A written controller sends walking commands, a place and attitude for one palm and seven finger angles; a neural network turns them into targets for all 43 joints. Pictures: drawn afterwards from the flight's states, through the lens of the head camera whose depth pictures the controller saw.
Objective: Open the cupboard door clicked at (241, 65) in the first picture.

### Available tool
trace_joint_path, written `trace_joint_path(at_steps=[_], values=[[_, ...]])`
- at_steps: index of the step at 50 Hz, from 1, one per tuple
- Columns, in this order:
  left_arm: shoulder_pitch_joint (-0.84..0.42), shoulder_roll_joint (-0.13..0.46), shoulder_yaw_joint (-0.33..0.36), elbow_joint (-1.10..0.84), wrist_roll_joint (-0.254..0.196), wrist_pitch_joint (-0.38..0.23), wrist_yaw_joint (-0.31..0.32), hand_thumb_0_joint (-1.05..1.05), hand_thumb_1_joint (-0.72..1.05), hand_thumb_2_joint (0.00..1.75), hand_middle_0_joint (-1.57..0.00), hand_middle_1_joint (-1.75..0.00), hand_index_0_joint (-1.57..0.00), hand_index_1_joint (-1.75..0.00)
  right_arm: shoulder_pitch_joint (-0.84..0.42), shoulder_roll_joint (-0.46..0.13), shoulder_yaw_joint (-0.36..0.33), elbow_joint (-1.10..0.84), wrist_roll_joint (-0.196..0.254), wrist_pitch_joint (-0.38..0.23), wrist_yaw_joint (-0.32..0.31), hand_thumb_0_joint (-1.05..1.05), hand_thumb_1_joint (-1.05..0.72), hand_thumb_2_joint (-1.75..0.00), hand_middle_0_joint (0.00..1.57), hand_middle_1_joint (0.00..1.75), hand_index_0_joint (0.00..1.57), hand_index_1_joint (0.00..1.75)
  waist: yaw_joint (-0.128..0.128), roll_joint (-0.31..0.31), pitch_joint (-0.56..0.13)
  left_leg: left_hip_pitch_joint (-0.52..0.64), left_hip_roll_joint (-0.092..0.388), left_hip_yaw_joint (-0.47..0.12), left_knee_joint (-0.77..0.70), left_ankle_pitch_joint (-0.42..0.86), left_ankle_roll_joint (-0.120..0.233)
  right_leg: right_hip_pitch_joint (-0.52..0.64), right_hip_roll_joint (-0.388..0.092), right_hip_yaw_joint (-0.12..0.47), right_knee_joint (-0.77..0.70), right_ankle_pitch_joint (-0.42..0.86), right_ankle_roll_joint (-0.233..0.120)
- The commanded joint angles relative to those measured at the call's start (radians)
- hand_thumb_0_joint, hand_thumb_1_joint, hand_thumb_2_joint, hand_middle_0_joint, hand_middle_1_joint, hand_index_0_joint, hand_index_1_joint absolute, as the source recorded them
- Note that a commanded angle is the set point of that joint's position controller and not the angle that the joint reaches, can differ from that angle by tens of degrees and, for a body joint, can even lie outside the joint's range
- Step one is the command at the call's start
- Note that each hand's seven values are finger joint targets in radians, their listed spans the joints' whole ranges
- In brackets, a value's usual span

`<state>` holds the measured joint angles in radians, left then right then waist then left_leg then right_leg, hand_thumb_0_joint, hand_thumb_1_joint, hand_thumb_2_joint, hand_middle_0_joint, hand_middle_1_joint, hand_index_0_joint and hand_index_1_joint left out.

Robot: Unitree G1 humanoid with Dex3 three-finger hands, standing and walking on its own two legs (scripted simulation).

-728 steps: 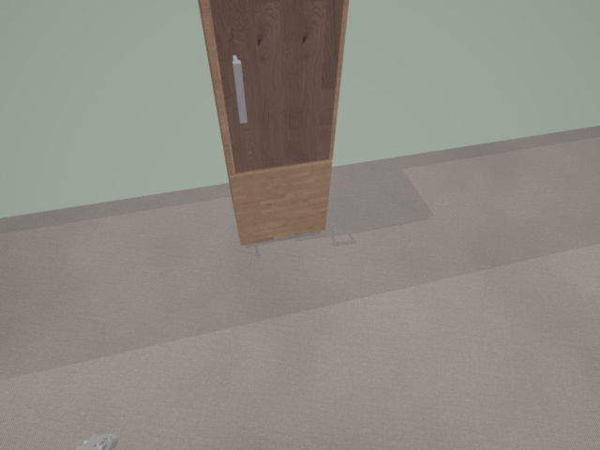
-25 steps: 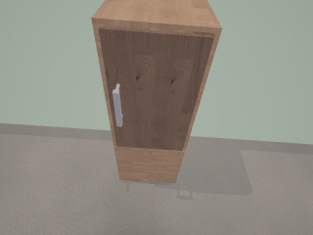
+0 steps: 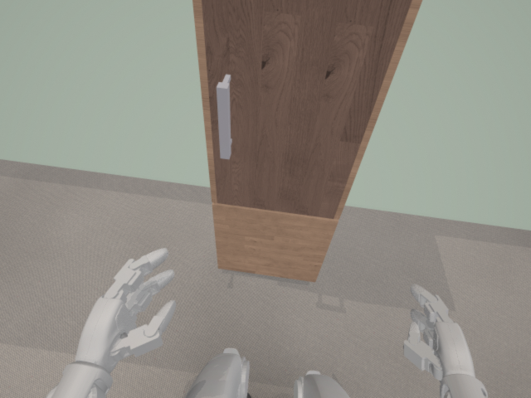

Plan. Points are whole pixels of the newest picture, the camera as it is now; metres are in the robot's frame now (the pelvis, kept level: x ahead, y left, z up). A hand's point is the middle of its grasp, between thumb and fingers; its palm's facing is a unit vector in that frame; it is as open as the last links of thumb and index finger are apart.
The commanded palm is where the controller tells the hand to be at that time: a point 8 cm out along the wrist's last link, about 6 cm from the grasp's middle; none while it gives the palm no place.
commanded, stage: raise the hand with hooked fingers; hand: left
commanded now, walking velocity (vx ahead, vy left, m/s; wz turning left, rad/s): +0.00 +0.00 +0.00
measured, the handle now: (226, 118) +0.63 +0.14 +0.08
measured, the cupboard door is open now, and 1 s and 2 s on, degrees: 0 0 0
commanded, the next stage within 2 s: move the hooked fingers beside the handle in 1.68 s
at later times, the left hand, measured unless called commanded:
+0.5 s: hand (112, 287) +0.24 +0.23 +0.06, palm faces -0.02 -1.00 -0.07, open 11.6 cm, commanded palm +0.23 +0.29 +0.07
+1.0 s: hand (95, 239) +0.31 +0.28 +0.07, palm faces -0.03 -1.00 -0.06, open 13.9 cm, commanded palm +0.29 +0.33 +0.08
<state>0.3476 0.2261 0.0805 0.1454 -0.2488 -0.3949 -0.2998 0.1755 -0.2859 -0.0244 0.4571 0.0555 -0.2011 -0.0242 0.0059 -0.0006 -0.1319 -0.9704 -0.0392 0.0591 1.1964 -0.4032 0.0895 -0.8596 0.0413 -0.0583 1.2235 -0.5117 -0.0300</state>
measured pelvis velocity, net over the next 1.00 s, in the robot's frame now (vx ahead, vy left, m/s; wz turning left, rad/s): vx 0.06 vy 0.01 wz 0.03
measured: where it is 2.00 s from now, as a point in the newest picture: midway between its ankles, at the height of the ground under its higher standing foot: outside the picture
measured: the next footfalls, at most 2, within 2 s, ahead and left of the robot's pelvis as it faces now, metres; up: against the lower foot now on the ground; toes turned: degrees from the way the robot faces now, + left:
none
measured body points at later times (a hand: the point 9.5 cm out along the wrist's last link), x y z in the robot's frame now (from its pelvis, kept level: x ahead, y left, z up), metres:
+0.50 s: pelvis +0.01 +0.01 +0.01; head +0.06 +0.04 +0.46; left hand +0.24 +0.29 +0.07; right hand +0.18 -0.23 -0.06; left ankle +0.13 +0.06 -0.63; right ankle +0.06 -0.11 -0.63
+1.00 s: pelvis +0.06 +0.01 +0.03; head +0.12 +0.05 +0.47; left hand +0.30 +0.33 +0.08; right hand +0.25 -0.22 -0.03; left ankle +0.13 +0.05 -0.63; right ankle +0.06 -0.11 -0.63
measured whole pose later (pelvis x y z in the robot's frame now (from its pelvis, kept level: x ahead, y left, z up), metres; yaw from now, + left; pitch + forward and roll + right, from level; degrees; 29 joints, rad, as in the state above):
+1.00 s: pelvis +0.06 +0.01 +0.03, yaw +2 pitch +14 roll -6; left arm 0.13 0.43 0.34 0.22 -0.35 -0.30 -0.47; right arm 0.25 -0.28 0.05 0.50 0.04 -0.19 -0.05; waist 0.00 0.03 -0.11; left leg -0.94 -0.04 0.00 1.11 -0.41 0.11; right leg -0.78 0.06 -0.09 1.05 -0.51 -0.02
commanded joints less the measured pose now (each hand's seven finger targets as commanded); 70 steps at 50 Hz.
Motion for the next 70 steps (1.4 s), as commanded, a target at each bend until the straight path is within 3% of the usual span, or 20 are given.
trace_joint_path(at_steps=[1,2,3,6,8,12,14,17,20,23,26,28,32,39,53,55,59,61,64,70], values=[[-0.174,0.169,0.106,-0.497,-0.023,-0.086,0.093,0.00,0.39,0.68,-0.24,-0.63,-0.24,-0.63,-0.032,-0.112,-0.016,-0.169,-0.012,-0.031,-0.028,0.00,-0.90,-0.90,0.20,0.30,0.20,0.30,-0.020,0.135,-0.105,0.202,0.076,-0.241,-0.334,-0.467,-0.061,-0.087,-0.006,0.055,-0.248,-0.248,-0.006],[-0.232,0.175,0.093,-0.545,-0.010,-0.109,0.109,0.00,0.36,0.67,-0.24,-0.64,-0.24,-0.64,-0.031,-0.117,-0.011,-0.151,-0.021,-0.034,-0.032,0.00,-0.90,-0.90,0.20,0.30,0.20,0.30,-0.038,0.135,-0.115,0.213,0.083,-0.278,-0.325,-0.478,-0.062,-0.121,0.003,0.044,-0.210,-0.217,-0.004],[-0.207,0.164,0.072,-0.554,0.000,-0.124,0.115,0.00,0.34,0.66,-0.24,-0.66,-0.24,-0.66,-0.025,-0.121,-0.010,-0.138,-0.025,-0.042,-0.034,0.00,-0.90,-0.90,0.20,0.30,0.20,0.30,-0.038,0.183,-0.131,0.258,0.089,-0.306,-0.320,-0.469,-0.069,-0.161,0.004,0.039,-0.194,-0.175,-0.003],[-0.156,0.158,0.045,-0.415,0.000,-0.104,0.072,0.00,0.27,0.63,-0.25,-0.70,-0.25,-0.70,-0.003,-0.135,0.005,-0.097,-0.026,-0.051,-0.033,0.00,-0.90,-0.90,0.20,0.30,0.20,0.30,-0.073,0.140,-0.088,0.216,0.086,-0.317,-0.298,-0.473,-0.069,-0.182,0.005,0.021,-0.197,-0.147,0.005],[-0.135,0.171,0.057,-0.334,-0.001,-0.053,0.030,0.00,0.22,0.61,-0.25,-0.74,-0.25,-0.74,0.000,-0.147,0.007,-0.094,-0.020,-0.052,-0.036,0.00,-0.90,-0.90,0.20,0.30,0.20,0.30,-0.067,0.110,-0.095,0.189,0.081,-0.303,-0.294,-0.470,-0.069,-0.173,0.005,0.018,-0.209,-0.156,0.005],[-0.098,0.242,0.167,-0.301,-0.036,0.055,-0.021,0.00,0.13,0.57,-0.25,-0.80,-0.25,-0.80,0.007,-0.139,0.005,-0.107,-0.004,-0.049,-0.040,0.00,-0.90,-0.90,0.20,0.30,0.20,0.30,-0.010,0.094,-0.203,0.205,0.064,-0.259,-0.318,-0.395,-0.069,-0.061,0.002,0.024,-0.250,-0.149,0.000],[-0.115,0.246,0.187,-0.346,-0.061,0.070,-0.023,0.00,0.08,0.55,-0.26,-0.82,-0.26,-0.82,0.000,-0.130,0.009,-0.116,-0.001,-0.046,-0.044,0.00,-0.90,-0.90,0.20,0.30,0.20,0.30,-0.008,0.079,-0.214,0.228,0.061,-0.251,-0.332,-0.363,-0.067,-0.030,0.000,0.020,-0.271,-0.147,-0.001],[-0.112,0.257,0.226,-0.359,-0.078,0.046,-0.004,0.00,0.01,0.52,-0.26,-0.87,-0.26,-0.87,-0.006,-0.122,0.012,-0.111,-0.009,-0.053,-0.048,0.00,-0.90,-0.90,0.20,0.30,0.20,0.30,0.004,0.079,-0.208,0.241,0.061,-0.261,-0.341,-0.330,-0.072,-0.038,0.008,0.009,-0.257,-0.130,-0.006],[-0.120,0.238,0.202,-0.339,-0.072,0.008,0.004,0.00,-0.06,0.49,-0.27,-0.92,-0.27,-0.92,0.009,-0.132,0.012,-0.098,-0.013,-0.056,-0.044,0.00,-0.90,-0.90,0.20,0.30,0.20,0.30,-0.019,0.093,-0.152,0.260,0.070,-0.284,-0.351,-0.356,-0.077,-0.094,0.004,0.002,-0.244,-0.120,-0.003],[-0.140,0.251,0.209,-0.268,-0.071,0.008,-0.017,0.00,-0.13,0.46,-0.27,-0.96,-0.27,-0.96,0.023,-0.145,0.008,-0.096,-0.010,-0.056,-0.047,0.00,-0.90,-0.90,0.20,0.30,0.20,0.30,-0.030,0.050,-0.126,0.220,0.068,-0.274,-0.341,-0.350,-0.071,-0.091,0.003,0.006,-0.253,-0.125,-0.002],[-0.148,0.278,0.233,-0.266,-0.080,0.015,-0.042,0.00,-0.20,0.43,-0.28,-1.00,-0.28,-1.00,0.040,-0.152,0.003,-0.100,-0.004,-0.056,-0.049,0.00,-0.90,-0.90,0.20,0.30,0.20,0.30,-0.026,0.061,-0.164,0.264,0.071,-0.278,-0.350,-0.326,-0.072,-0.078,0.002,0.005,-0.261,-0.101,-0.001],[-0.169,0.308,0.252,-0.298,-0.086,0.008,-0.052,0.00,-0.24,0.41,-0.28,-1.03,-0.28,-1.03,0.040,-0.158,0.003,-0.103,-0.004,-0.061,-0.048,0.00,-0.90,-0.90,0.20,0.30,0.20,0.30,-0.015,0.121,-0.175,0.315,0.076,-0.296,-0.370,-0.325,-0.083,-0.088,0.004,0.001,-0.251,-0.090,-0.007],[-0.161,0.336,0.301,-0.295,-0.101,-0.002,-0.053,0.00,-0.34,0.37,-0.29,-1.10,-0.29,-1.10,0.045,-0.165,-0.003,-0.095,-0.010,-0.062,-0.044,0.00,-0.90,-0.90,0.20,0.30,0.20,0.30,-0.011,0.132,-0.186,0.376,0.085,-0.338,-0.390,-0.275,-0.103,-0.106,0.012,-0.009,-0.230,-0.038,-0.007],[-0.216,0.337,0.306,-0.214,-0.111,0.015,-0.105,0.00,-0.50,0.30,-0.30,-1.20,-0.30,-1.20,0.072,-0.171,-0.010,-0.088,-0.008,-0.053,-0.040,0.00,-0.90,-0.90,0.20,0.30,0.20,0.30,-0.028,0.142,-0.194,0.432,0.088,-0.317,-0.365,-0.120,-0.112,-0.103,0.013,-0.018,-0.252,0.029,-0.006],[-0.422,0.449,0.402,-0.041,-0.149,0.036,-0.231,0.00,-0.50,0.30,-0.30,-1.20,-0.30,-1.20,0.104,-0.177,-0.009,-0.073,-0.010,-0.034,-0.044,0.00,-0.90,-0.90,0.20,0.30,0.20,0.30,-0.025,0.158,-0.274,0.526,0.081,-0.263,-0.327,0.171,-0.112,-0.041,0.024,-0.018,-0.307,0.127,-0.021],[-0.438,0.455,0.408,0.012,-0.152,0.041,-0.249,0.00,-0.50,0.30,-0.30,-1.20,-0.30,-1.20,0.109,-0.179,-0.011,-0.069,-0.010,-0.028,-0.045,0.00,-0.90,-0.90,0.20,0.30,0.20,0.30,-0.030,0.122,-0.272,0.499,0.077,-0.241,-0.314,0.173,-0.098,-0.023,0.024,-0.012,-0.320,0.136,-0.018],[-0.509,0.493,0.428,0.054,-0.155,0.035,-0.274,0.00,-0.50,0.30,-0.30,-1.20,-0.30,-1.20,0.118,-0.183,-0.011,-0.065,-0.010,-0.021,-0.041,0.00,-0.90,-0.90,0.20,0.30,0.20,0.30,-0.026,0.145,-0.290,0.518,0.076,-0.229,-0.307,0.231,-0.097,-0.011,0.024,-0.009,-0.326,0.156,-0.022],[-0.474,0.474,0.415,0.073,-0.158,0.038,-0.286,0.00,-0.50,0.30,-0.30,-1.20,-0.30,-1.20,0.119,-0.179,-0.013,-0.076,-0.009,-0.018,-0.035,0.00,-0.90,-0.90,0.20,0.30,0.20,0.30,-0.020,0.145,-0.290,0.515,0.073,-0.221,-0.311,0.236,-0.091,0.001,0.022,-0.007,-0.336,0.160,-0.021],[-0.443,0.470,0.426,0.103,-0.171,0.037,-0.295,0.00,-0.50,0.30,-0.30,-1.20,-0.30,-1.20,0.123,-0.177,-0.017,-0.082,-0.008,-0.012,-0.027,0.00,-0.90,-0.90,0.20,0.30,0.20,0.30,-0.017,0.091,-0.296,0.470,0.066,-0.191,-0.285,0.274,-0.076,0.037,0.025,0.003,-0.338,0.199,-0.018],[-0.478,0.486,0.433,0.069,-0.168,0.004,-0.277,0.00,-0.50,0.30,-0.30,-1.20,-0.30,-1.20,0.119,-0.176,-0.017,-0.090,-0.008,-0.002,-0.018,0.00,-0.90,-0.90,0.20,0.30,0.20,0.30,-0.021,0.132,-0.288,0.453,0.065,-0.184,-0.287,0.234,-0.069,0.036,0.025,0.012,-0.334,0.177,-0.019]])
